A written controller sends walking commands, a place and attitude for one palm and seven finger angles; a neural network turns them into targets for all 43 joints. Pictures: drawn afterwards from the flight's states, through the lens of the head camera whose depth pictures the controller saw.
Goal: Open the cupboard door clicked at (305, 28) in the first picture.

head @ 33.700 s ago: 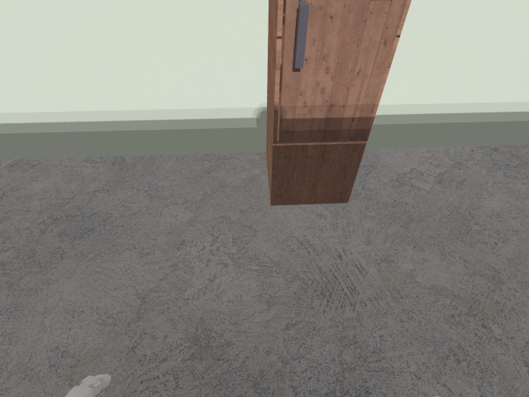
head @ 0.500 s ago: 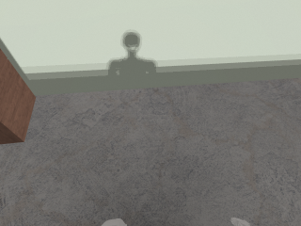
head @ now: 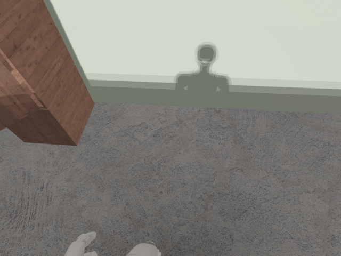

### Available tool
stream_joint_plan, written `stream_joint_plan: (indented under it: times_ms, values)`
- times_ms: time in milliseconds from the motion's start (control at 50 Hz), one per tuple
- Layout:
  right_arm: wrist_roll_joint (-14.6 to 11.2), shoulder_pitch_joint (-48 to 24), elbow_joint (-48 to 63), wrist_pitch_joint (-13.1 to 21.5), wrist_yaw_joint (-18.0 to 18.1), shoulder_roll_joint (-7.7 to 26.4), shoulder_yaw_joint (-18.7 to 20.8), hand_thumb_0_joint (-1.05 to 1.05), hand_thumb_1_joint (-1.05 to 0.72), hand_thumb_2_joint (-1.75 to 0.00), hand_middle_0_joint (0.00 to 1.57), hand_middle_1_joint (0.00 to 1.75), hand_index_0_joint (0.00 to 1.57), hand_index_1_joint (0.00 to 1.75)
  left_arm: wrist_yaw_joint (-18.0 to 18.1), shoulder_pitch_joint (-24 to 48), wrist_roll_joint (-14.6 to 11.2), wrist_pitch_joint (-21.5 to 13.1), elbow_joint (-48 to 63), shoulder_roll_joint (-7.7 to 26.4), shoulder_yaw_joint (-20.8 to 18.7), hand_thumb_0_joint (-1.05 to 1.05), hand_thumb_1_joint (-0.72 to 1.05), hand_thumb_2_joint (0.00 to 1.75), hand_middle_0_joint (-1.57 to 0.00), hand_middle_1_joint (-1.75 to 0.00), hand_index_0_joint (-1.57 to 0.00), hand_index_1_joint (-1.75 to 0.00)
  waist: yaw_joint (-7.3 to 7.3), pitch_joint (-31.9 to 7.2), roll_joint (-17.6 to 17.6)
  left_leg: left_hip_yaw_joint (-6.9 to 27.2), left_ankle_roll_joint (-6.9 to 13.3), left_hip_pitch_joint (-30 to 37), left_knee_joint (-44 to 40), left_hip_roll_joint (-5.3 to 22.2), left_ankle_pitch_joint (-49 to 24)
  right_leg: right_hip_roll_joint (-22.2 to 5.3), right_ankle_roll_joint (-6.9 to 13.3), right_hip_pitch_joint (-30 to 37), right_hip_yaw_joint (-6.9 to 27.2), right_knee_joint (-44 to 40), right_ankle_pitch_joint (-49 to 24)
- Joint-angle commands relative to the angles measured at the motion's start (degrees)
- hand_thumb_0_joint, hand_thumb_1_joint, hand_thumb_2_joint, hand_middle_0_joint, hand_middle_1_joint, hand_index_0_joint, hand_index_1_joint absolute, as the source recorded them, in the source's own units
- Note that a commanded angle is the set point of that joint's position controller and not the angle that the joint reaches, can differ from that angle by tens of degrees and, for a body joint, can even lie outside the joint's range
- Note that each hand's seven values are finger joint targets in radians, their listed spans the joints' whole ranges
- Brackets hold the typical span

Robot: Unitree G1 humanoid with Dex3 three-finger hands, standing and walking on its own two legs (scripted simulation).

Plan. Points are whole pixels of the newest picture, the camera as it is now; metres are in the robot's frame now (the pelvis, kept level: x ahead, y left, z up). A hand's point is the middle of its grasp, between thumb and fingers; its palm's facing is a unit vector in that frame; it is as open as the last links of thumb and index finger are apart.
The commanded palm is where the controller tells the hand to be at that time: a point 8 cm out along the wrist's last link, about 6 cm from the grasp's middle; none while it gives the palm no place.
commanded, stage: turn to face it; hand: left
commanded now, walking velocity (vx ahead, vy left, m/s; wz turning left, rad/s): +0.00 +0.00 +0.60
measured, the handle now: out of the picture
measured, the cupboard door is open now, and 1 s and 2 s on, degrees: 49 49 49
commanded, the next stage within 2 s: take the last steps up to it in 1.08 s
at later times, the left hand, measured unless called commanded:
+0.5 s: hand out of the picture -0.03 +0.25 -0.18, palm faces +0.36 -0.90 -0.24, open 7.4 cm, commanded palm none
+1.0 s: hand out of the picture -0.01 +0.18 -0.14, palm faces +0.55 -0.80 -0.26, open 7.4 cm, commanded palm none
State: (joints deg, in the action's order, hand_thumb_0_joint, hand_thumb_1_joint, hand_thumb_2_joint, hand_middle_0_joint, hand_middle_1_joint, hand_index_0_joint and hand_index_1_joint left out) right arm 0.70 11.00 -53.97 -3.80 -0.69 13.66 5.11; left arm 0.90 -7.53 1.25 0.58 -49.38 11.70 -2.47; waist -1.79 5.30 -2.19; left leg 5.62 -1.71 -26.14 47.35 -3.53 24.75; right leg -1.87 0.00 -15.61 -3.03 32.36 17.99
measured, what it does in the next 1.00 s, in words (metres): steps on the spot, turning left: left foot, then right foot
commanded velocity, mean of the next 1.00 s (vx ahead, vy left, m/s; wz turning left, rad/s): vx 0.00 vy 0.00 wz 0.54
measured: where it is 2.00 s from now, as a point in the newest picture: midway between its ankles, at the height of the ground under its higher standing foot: outside the picture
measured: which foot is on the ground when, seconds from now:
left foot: up 0.00-0.34, down 0.36-0.84, up 0.86-1.00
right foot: down 0.00-0.36, up 0.38-0.82, down 0.84-1.00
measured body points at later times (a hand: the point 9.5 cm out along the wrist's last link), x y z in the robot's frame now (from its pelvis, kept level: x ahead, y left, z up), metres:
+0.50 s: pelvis -0.01 +0.03 +0.00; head +0.03 +0.07 +0.45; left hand -0.05 +0.30 -0.16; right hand +0.20 -0.18 -0.12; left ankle -0.02 +0.12 -0.73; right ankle +0.00 -0.13 -0.66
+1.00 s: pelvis +0.02 -0.02 +0.01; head +0.07 -0.02 +0.45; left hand -0.04 +0.23 -0.12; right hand +0.21 -0.21 -0.15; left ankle -0.07 +0.08 -0.65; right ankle +0.06 -0.12 -0.73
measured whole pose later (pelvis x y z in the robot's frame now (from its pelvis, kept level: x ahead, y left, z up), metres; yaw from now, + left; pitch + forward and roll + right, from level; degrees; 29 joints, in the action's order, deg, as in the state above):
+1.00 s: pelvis +0.02 -0.02 +0.01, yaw +36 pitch +0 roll +1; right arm 0.8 10.9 -55.5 -4.6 -1.1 14.4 5.4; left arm 1.2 -10.0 0.9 0.4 -51.0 9.6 -1.6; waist -2.5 5.6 -1.9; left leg 1.3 -3.4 -30.3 65.2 -1.3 22.9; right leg -3.4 0.6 -11.2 -5.8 28.4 17.3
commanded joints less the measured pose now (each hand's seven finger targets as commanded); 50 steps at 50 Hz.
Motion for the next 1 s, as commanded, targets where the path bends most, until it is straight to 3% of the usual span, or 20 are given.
stream_joint_plan:
  times_ms: [0,40,220,260,300,320,340,360,420,500,660,760,780,800,820,840,860,880,920,980]
  values:
    - [0.4,-1.5,4.2,0.5,-0.6,5.5,1.6,0.0,-0.9,-0.9,0.2,0.3,0.2,0.3,1.3,-0.1,-0.4,-1.0,4.1,9.1,-2.1,0.0,0.9,0.9,-0.2,-0.3,-0.2,-0.3,0.15,-5.1,13.0,-3.0,-2.0,-8.4,23.7,4.5,0.1,-16.9,6.5,7.5,8.4,-13.6,-22.5]
    - [0.2,-1.7,4.2,0.3,-1.0,4.3,1.0,0.0,-0.9,-0.9,0.2,0.3,0.2,0.3,1.1,-1.5,-0.4,-1.4,3.7,8.2,-1.8,0.0,0.9,0.9,-0.2,-0.3,-0.2,-0.3,0.32,-5.0,14.0,-5.0,-2.8,-8.4,21.8,4.8,-2.3,-15.5,5.4,9.0,2.9,-12.8,-28.3]
    - [-0.2,-8.6,5.7,1.1,-1.2,2.4,-0.7,0.0,-0.9,-0.9,0.2,0.3,0.2,0.3,0.9,-9.6,0.4,-1.2,0.3,12.0,-3.5,0.0,0.9,0.9,-0.2,-0.3,-0.2,-0.3,4.76,-7.2,14.0,-11.7,-2.0,-1.0,-3.2,4.8,1.3,-19.4,6.3,16.7,-1.6,-6.7,-40.1]
    - [-0.2,-7.1,5.7,1.4,-1.1,2.8,-0.6,0.0,-0.9,-0.9,0.2,0.3,0.2,0.3,0.7,-9.0,0.4,-1.1,0.2,12.7,-3.7,0.0,0.9,0.9,-0.2,-0.3,-0.2,-0.3,3.78,-7.7,14.1,-12.8,-1.2,3.5,-8.2,4.1,-1.1,-19.9,5.4,14.4,-2.7,-4.6,-38.6]
    - [0.1,-2.3,4.7,1.8,-1.0,5.0,0.0,0.0,-0.9,-0.9,0.2,0.3,0.2,0.3,0.3,-7.0,-0.2,-0.9,0.5,12.7,-3.9,0.0,0.9,0.9,-0.2,-0.3,-0.2,-0.3,0.41,-9.0,10.7,-12.5,0.0,14.7,-19.4,3.6,-11.3,-18.4,1.7,7.8,-6.8,3.1,-32.6]
    - [0.4,2.1,3.7,2.4,-0.8,9.5,1.1,0.0,-0.9,-0.9,0.2,0.3,0.2,0.3,0.0,-6.4,-0.6,-0.6,1.5,11.0,-3.6,0.0,0.9,0.9,-0.2,-0.3,-0.2,-0.3,-2.15,-12.3,0.6,-3.3,3.2,25.2,-23.4,10.8,-22.8,-14.8,-1.6,-2.0,-9.0,13.6,-19.8]
    - [0.7,6.6,3.2,2.6,-0.2,16.2,2.9,0.0,-0.9,-0.9,0.2,0.3,0.2,0.3,-0.4,-3.5,-0.9,-0.3,4.2,6.6,-2.3,0.0,0.9,0.9,-0.2,-0.3,-0.2,-0.3,-4.83,-13.1,-16.4,18.6,12.2,30.9,-25.9,26.5,-45.4,-5.9,-5.7,-17.9,-8.1,27.5,19.3]
    - [0.4,8.9,1.8,2.2,0.4,17.1,2.8,0.0,-0.9,-0.9,0.2,0.3,0.2,0.3,0.1,-0.1,-0.3,0.7,5.4,7.9,-2.1,0.0,0.9,0.9,-0.2,-0.3,-0.2,-0.3,-5.16,-13.6,-10.4,17.8,16.2,28.8,-25.0,28.9,-48.2,-5.8,-4.5,-19.0,0.0,33.4,21.2]
    - [0.6,0.2,4.6,2.7,1.5,12.6,1.6,0.0,-0.9,-0.9,0.2,0.3,0.2,0.3,-0.2,0.0,-0.1,1.2,2.8,7.7,-2.7,0.0,0.9,0.9,-0.2,-0.3,-0.2,-0.3,-1.3,-8.6,-8.0,11.4,12.0,19.3,-28.0,20.6,-30.0,-6.1,-4.7,-18.7,3.7,36.2,8.8]
    - [0.4,-2.0,5.1,3.3,1.5,10.6,0.6,0.0,-0.9,-0.9,0.2,0.3,0.2,0.3,-0.7,-3.4,0.0,1.3,1.0,7.6,-2.8,0.0,0.9,0.9,-0.2,-0.3,-0.2,-0.3,1.34,-8.8,-5.2,7.1,9.8,17.7,-28.9,16.0,-27.4,-4.4,-5.1,-15.5,3.5,32.1,3.2]
    - [0.9,0.8,4.2,2.7,1.1,11.0,1.5,0.0,-0.9,-0.9,0.2,0.3,0.2,0.3,-0.2,1.5,-0.4,1.1,3.4,6.7,-2.2,0.0,0.9,0.9,-0.2,-0.3,-0.2,-0.3,-0.17,-7.6,-6.6,13.7,11.0,16.0,-27.8,15.2,-25.2,-1.3,-5.1,-10.9,3.0,17.4,6.2]
    - [0.5,-1.5,5.0,2.2,1.1,10.3,1.9,0.0,-0.9,-0.9,0.2,0.3,0.2,0.3,0.2,-3.8,-0.9,0.2,2.4,6.8,-2.4,0.0,0.9,0.9,-0.2,-0.3,-0.2,-0.3,2.26,-10.4,-7.7,15.4,8.8,10.7,-22.8,12.1,-28.8,1.8,-3.7,3.7,1.7,-0.4,-0.2]
    - [0.1,-2.3,5.3,2.2,1.0,9.2,1.8,0.0,-0.9,-0.9,0.2,0.3,0.2,0.3,0.5,-6.3,-0.8,-0.3,1.8,8.2,-2.8,0.0,0.9,0.9,-0.2,-0.3,-0.2,-0.3,3.76,-11.5,-4.2,14.6,6.9,6.2,-19.9,10.2,-25.2,0.4,-3.4,11.3,2.8,-8.5,-5.5]
    - [-0.4,-1.8,5.7,2.3,0.7,6.1,1.4,0.0,-0.9,-0.9,0.2,0.3,0.2,0.3,0.9,-8.5,-0.2,-1.0,1.4,11.7,-3.6,0.0,0.9,0.9,-0.2,-0.3,-0.2,-0.3,4.78,-12.8,6.3,8.8,3.3,-2.9,-11.8,5.0,-12.6,-9.9,-0.7,20.2,12.1,-15.5,-4.6]
    - [-0.4,-2.3,7.0,2.4,0.6,3.9,1.0,0.0,-0.9,-0.9,0.2,0.3,0.2,0.3,1.2,-8.1,0.5,-1.1,1.7,15.5,-4.1,0.0,0.9,0.9,-0.2,-0.3,-0.2,-0.3,5.17,-10.5,20.2,-2.4,-0.8,-10.1,2.5,-2.4,8.1,-24.1,6.3,19.1,25.3,-17.1,-12.4]
    - [0.2,-2.5,6.4,2.0,0.4,6.4,1.4,0.0,-0.9,-0.9,0.2,0.3,0.2,0.3,1.4,-7.1,0.2,-1.0,1.9,14.7,-3.3,0.0,0.9,0.9,-0.2,-0.3,-0.2,-0.3,4.32,-8.5,14.6,-0.5,-0.2,-8.1,13.9,0.9,10.1,-26.6,9.4,10.4,22.9,-16.4,-15.4]
    - [0.5,-1.1,4.9,1.4,0.0,5.6,1.4,0.0,-0.9,-0.9,0.2,0.3,0.2,0.3,1.4,-2.8,-0.1,-1.3,2.6,10.6,-2.5,0.0,0.9,0.9,-0.2,-0.3,-0.2,-0.3,1.49,-6.2,12.0,0.3,-0.5,-8.4,18.9,2.5,4.9,-21.2,8.7,9.1,16.3,-15.6,-18.2]
    - [0.3,-0.2,3.9,0.7,0.0,4.9,1.6,0.0,-0.9,-0.9,0.2,0.3,0.2,0.3,1.5,-1.1,-0.3,-1.1,2.9,9.6,-2.5,0.0,0.9,0.9,-0.2,-0.3,-0.2,-0.3,0.57,-6.4,15.1,-0.9,-1.1,-8.3,21.3,2.9,3.2,-18.6,7.3,8.8,13.8,-14.4,-22.0]
    - [0.3,-0.1,2.8,0.4,-0.4,4.6,0.9,0.0,-0.9,-0.9,0.2,0.3,0.2,0.3,1.1,-1.1,-0.6,-1.5,2.8,7.8,-1.6,0.0,0.9,0.9,-0.2,-0.3,-0.2,-0.3,0.02,-4.9,14.5,-3.1,-2.1,-8.1,23.1,4.1,-2.1,-14.8,5.7,9.0,5.4,-12.7,-29.3]
    - [0.1,-2.1,2.5,0.3,-0.6,3.3,0.4,0.0,-0.9,-0.9,0.2,0.3,0.2,0.3,1.2,-4.6,-0.3,-1.7,1.6,8.2,-1.8,0.0,0.9,0.9,-0.2,-0.3,-0.2,-0.3,1.57,-5.4,12.4,-5.2,-2.5,-6.7,17.9,4.5,-2.7,-15.1,5.7,11.3,3.3,-12.7,-30.0]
